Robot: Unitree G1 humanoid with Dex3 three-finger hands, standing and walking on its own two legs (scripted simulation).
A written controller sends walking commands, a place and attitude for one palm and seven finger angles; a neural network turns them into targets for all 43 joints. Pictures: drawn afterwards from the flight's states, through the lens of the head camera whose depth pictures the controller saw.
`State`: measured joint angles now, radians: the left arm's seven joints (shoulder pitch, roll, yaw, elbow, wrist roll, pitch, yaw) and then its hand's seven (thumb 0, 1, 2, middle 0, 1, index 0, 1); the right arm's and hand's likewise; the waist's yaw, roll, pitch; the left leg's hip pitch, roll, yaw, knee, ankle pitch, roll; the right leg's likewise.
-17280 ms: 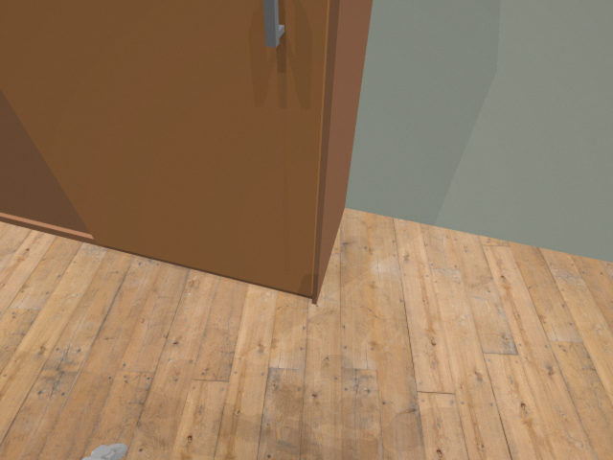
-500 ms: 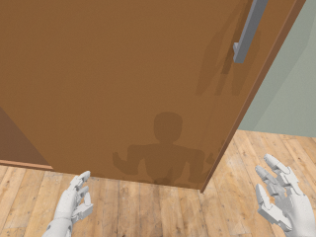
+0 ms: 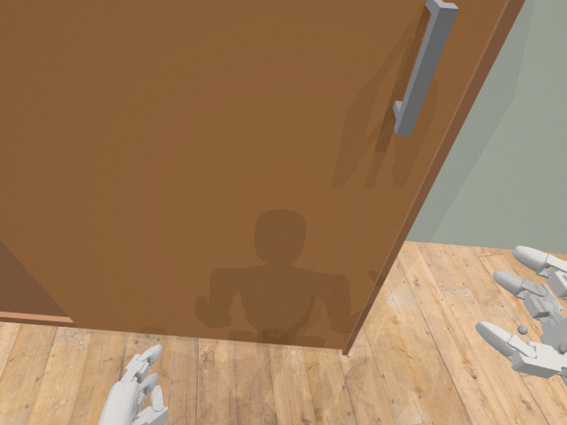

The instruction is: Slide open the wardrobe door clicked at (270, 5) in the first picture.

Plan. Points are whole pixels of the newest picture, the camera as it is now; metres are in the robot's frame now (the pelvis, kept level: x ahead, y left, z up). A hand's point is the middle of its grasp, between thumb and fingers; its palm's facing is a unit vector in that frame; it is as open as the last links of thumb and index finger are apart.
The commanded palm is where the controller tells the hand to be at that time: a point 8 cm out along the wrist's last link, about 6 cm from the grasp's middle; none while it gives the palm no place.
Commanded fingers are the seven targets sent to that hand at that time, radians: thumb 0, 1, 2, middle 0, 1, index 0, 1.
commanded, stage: raise the hand with hooked fingers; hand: right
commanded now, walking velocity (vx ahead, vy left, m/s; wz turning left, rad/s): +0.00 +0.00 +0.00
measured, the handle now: (417, 69) +0.48 -0.13 +0.29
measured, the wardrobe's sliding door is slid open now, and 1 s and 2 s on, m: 0.00 0.00 0.00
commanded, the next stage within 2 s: move the hooked fingers beside the handle in 1.28 s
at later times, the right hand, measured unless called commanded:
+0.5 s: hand out of the picture +0.25 -0.29 +0.22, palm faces +0.13 +0.99 -0.11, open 13.7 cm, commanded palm +0.21 -0.33 +0.24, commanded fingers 0.00 0.50 -0.30 0.30 1.20 0.30 1.20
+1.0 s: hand out of the picture +0.27 -0.30 +0.28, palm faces +0.11 +0.99 -0.13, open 14.0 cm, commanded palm +0.23 -0.34 +0.30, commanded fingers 0.00 0.50 -0.30 0.30 1.20 0.30 1.20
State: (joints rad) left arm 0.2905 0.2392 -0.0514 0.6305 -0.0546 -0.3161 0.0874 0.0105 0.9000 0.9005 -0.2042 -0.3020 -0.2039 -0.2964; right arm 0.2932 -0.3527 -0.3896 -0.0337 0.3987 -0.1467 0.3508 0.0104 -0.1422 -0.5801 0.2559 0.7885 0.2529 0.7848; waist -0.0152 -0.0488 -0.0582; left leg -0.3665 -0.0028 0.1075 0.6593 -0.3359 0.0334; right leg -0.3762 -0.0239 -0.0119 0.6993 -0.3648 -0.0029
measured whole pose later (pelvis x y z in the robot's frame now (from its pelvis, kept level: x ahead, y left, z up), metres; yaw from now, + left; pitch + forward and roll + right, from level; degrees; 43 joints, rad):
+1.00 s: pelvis -0.01 -0.01 +0.02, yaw -1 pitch -4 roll +0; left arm 0.17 0.30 -0.10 0.62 -0.11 -0.18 0.09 0.01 0.90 0.90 -0.20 -0.30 -0.20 -0.30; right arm -0.30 -0.59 -0.51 0.04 0.32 0.48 0.43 -0.01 0.50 -0.30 0.30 1.20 0.30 1.20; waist -0.06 -0.08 -0.04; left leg -0.16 0.03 0.10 0.47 -0.24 0.02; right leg -0.16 0.02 -0.02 0.48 -0.25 -0.02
